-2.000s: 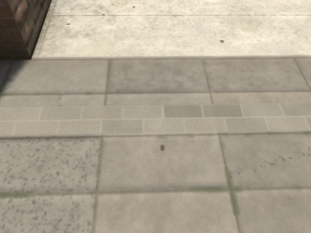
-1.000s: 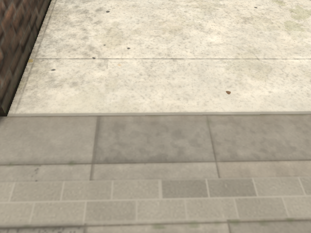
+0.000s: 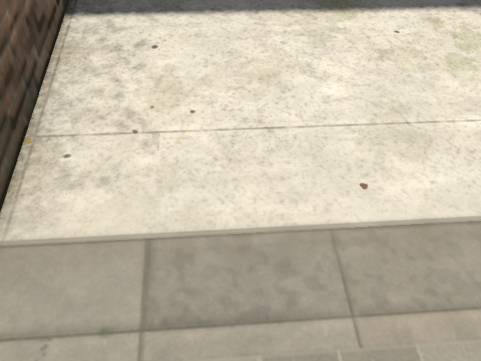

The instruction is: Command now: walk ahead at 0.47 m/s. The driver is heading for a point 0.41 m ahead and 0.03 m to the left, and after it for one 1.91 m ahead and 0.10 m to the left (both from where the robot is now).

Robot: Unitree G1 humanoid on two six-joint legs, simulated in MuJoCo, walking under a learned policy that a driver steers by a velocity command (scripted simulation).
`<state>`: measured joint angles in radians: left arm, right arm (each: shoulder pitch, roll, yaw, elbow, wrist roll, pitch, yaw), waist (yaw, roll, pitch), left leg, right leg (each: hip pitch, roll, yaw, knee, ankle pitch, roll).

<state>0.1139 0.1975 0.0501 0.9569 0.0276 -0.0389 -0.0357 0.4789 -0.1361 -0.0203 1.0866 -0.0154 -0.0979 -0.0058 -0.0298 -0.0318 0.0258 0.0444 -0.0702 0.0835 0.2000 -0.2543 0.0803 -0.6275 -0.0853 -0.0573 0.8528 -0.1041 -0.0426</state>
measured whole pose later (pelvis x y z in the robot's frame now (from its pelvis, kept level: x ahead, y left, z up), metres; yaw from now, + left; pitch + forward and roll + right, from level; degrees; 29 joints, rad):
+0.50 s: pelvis +0.27 -0.04 +0.00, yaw +5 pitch -1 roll -1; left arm 0.35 0.17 0.04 1.03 0.01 -0.10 0.02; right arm 0.18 -0.20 -0.05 0.94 -0.02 -0.03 0.01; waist 0.00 0.03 0.08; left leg -0.61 0.07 0.02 0.92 -0.13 0.06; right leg -0.09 0.05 -0.19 0.29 -0.20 -0.09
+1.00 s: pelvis +0.37 -0.01 +0.00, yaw +17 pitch +1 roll -1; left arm 0.20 0.22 0.06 0.89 0.02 0.04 0.03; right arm 0.20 -0.21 -0.05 0.88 -0.03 -0.01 -0.02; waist -0.01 -0.04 0.05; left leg -0.30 -0.09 0.02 0.37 -0.09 0.11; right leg -0.47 -0.06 0.03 0.91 -0.36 0.02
